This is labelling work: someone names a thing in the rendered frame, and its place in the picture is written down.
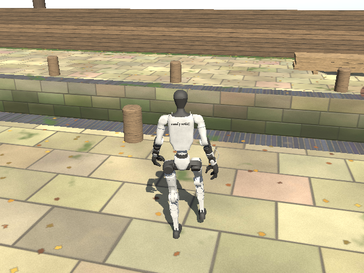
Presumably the robot left hand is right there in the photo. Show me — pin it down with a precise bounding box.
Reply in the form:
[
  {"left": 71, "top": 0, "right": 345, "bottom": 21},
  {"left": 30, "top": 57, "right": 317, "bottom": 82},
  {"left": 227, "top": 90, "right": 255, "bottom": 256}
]
[{"left": 152, "top": 155, "right": 165, "bottom": 167}]

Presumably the robot left upper arm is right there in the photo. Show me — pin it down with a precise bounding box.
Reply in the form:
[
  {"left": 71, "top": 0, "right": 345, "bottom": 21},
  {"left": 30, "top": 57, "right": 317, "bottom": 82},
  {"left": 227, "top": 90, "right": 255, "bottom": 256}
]
[{"left": 155, "top": 115, "right": 169, "bottom": 145}]

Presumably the robot foot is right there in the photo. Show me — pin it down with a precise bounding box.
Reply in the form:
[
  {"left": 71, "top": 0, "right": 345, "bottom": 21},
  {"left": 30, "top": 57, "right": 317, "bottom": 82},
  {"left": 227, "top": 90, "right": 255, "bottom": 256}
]
[
  {"left": 173, "top": 224, "right": 182, "bottom": 239},
  {"left": 198, "top": 208, "right": 206, "bottom": 220}
]

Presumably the robot left forearm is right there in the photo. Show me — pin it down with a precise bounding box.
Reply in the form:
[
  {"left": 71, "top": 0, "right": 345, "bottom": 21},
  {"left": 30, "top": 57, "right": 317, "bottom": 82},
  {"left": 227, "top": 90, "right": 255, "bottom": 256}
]
[{"left": 152, "top": 137, "right": 161, "bottom": 157}]

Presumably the robot right upper arm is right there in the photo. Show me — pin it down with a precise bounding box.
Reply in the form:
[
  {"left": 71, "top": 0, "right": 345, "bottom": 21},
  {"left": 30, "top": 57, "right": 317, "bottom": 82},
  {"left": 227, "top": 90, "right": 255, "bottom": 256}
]
[{"left": 193, "top": 114, "right": 208, "bottom": 146}]

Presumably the robot left foot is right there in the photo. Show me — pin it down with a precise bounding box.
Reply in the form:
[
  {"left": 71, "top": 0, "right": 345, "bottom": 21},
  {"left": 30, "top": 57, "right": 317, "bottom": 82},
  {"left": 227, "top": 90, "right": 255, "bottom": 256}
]
[{"left": 173, "top": 224, "right": 182, "bottom": 239}]

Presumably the robot right forearm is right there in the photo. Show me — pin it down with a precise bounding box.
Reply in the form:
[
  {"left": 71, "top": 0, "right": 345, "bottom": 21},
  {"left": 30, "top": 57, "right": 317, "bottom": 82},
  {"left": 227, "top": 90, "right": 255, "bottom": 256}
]
[{"left": 203, "top": 137, "right": 217, "bottom": 166}]

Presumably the robot right foot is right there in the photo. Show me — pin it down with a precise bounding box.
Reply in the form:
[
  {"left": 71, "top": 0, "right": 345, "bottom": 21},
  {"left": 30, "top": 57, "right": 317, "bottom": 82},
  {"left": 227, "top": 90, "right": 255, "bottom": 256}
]
[{"left": 198, "top": 208, "right": 206, "bottom": 220}]

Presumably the robot right hand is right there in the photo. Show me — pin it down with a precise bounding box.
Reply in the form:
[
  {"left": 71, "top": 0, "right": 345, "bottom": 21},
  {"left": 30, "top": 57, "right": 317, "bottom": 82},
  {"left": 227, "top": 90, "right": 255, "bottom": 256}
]
[{"left": 205, "top": 164, "right": 218, "bottom": 180}]

